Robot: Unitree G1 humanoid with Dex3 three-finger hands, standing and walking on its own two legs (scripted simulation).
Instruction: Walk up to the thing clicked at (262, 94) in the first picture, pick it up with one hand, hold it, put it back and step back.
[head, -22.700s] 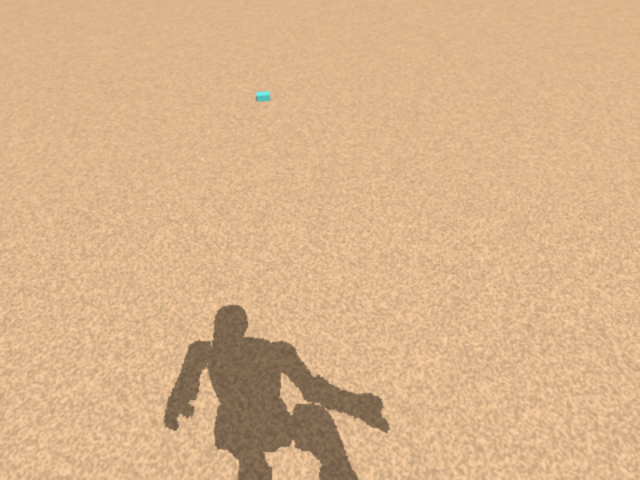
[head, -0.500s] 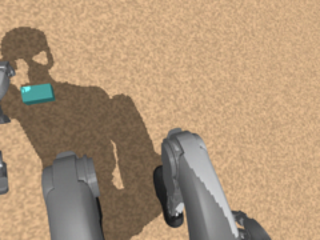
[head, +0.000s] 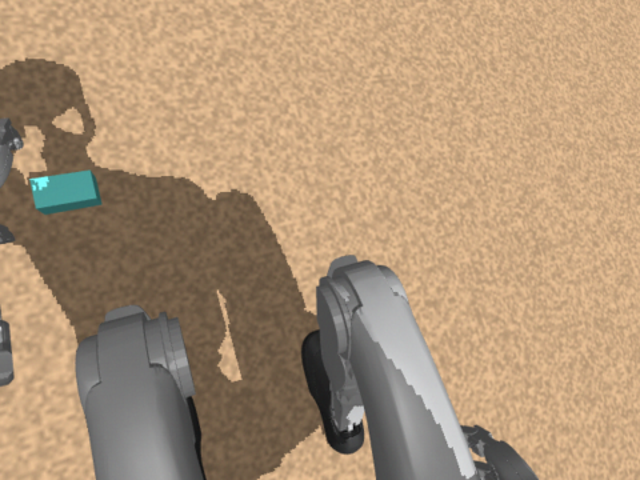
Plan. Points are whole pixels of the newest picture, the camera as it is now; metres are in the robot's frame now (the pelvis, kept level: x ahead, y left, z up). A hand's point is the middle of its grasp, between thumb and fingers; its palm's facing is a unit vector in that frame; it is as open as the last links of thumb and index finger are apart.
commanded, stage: rise first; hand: left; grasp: from above
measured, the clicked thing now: (67, 192) +0.50 +0.26 -0.31
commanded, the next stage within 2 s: approach in 0.62 s
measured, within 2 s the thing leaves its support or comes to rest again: neither
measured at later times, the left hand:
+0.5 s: hand out of the picture +0.46 +0.31 -0.18, palm faces -0.46 -0.07 -0.88, open 11.9 cm
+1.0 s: hand (22, 179) +0.48 +0.28 -0.18, palm faces -0.43 -0.05 -0.90, open 11.5 cm
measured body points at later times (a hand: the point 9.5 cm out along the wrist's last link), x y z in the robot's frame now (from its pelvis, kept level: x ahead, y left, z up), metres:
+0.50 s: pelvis +0.00 +0.00 +0.00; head +0.25 +0.09 +0.37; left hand +0.48 +0.31 -0.13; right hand +0.04 -0.27 -0.09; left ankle +0.07 +0.13 -0.29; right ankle +0.10 -0.13 -0.29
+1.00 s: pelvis +0.00 +0.00 +0.00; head +0.25 +0.09 +0.36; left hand +0.50 +0.28 -0.13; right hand +0.04 -0.27 -0.09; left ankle +0.07 +0.13 -0.29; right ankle +0.10 -0.13 -0.29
